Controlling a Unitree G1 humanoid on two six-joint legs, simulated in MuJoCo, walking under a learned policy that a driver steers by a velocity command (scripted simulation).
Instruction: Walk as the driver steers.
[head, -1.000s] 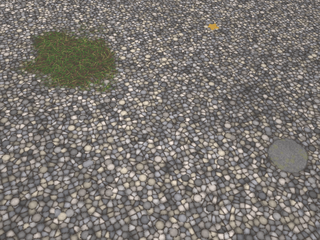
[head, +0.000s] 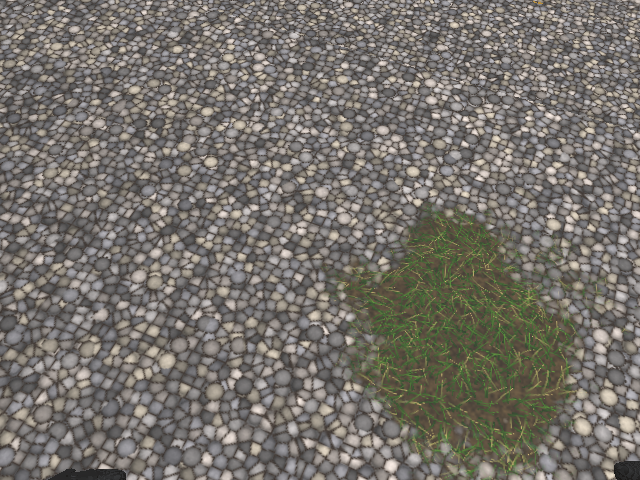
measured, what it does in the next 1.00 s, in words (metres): walks ahead, turning right: right foot, then left foot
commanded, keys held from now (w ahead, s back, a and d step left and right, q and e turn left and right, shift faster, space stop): shift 0.24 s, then e+shift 0.76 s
